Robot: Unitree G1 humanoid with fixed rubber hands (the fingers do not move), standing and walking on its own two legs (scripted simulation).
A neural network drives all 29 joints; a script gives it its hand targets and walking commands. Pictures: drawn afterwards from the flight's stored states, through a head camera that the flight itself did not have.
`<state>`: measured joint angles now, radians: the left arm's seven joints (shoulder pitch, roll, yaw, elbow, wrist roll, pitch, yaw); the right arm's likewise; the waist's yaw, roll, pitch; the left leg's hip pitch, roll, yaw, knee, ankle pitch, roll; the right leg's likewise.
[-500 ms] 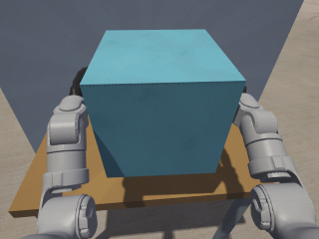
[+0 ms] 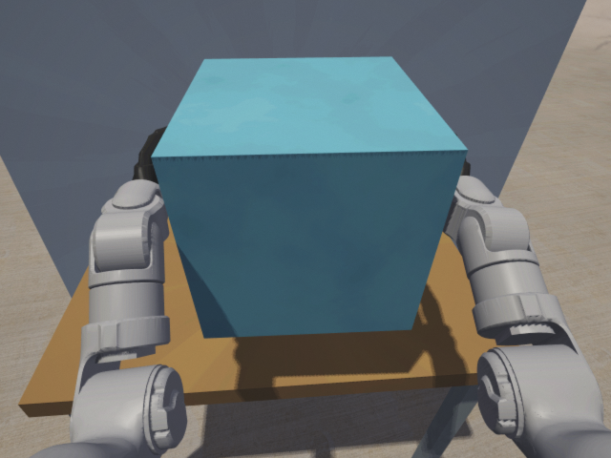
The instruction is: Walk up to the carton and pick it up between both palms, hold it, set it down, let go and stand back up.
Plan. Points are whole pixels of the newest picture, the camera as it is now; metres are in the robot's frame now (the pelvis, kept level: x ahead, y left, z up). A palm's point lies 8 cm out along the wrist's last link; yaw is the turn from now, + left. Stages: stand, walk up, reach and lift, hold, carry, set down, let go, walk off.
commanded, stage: hold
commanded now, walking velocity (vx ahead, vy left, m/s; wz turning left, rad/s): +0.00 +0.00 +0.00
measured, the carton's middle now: (303, 188) +0.41 +0.00 +0.20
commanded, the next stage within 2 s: set down in 0.52 s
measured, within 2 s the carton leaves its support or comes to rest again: neither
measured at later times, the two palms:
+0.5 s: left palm (158, 186) +0.36 +0.18 +0.23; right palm (457, 185) +0.36 -0.19 +0.24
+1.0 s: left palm (145, 188) +0.39 +0.20 +0.21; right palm (423, 202) +0.38 -0.16 +0.20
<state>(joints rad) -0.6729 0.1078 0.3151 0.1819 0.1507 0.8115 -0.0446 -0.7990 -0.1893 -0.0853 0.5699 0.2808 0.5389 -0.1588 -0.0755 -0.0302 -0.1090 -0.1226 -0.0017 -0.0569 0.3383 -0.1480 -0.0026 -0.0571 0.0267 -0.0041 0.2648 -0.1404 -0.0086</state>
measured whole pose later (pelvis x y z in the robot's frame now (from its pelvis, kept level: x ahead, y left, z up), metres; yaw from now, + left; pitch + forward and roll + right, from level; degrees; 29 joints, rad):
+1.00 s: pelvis +0.01 +0.00 +0.00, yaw +1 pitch -9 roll +0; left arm -0.72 0.12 0.39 0.38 0.26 0.52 -0.17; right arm -0.74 -0.05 -0.22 0.68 0.06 0.22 -0.12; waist -0.07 -0.07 0.02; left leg 0.01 -0.03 -0.07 0.30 -0.16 0.01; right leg 0.07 0.00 -0.02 0.26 -0.18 0.00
